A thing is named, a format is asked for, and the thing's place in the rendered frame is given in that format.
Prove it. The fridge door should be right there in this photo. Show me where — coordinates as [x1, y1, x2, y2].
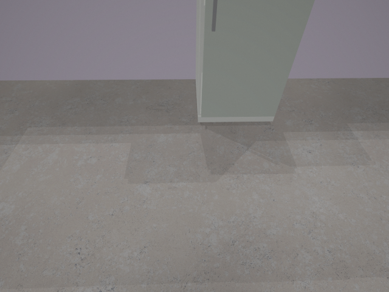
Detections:
[201, 0, 315, 117]

